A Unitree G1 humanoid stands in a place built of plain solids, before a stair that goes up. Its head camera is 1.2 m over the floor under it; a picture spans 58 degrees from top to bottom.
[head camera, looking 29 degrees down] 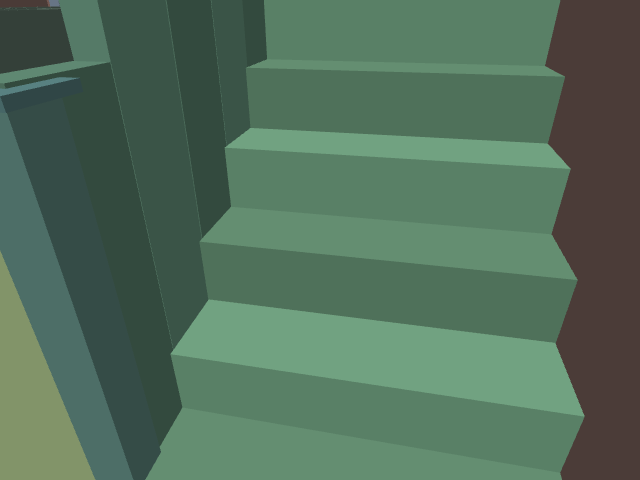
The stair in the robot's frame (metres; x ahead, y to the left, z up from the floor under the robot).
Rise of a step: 0.20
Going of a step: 0.24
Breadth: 0.99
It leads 11 degrees to the right of straight ahead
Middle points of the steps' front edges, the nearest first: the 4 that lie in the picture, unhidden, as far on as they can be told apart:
0.74 -0.10 0.40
0.97 -0.14 0.60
1.21 -0.19 0.80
1.44 -0.24 1.00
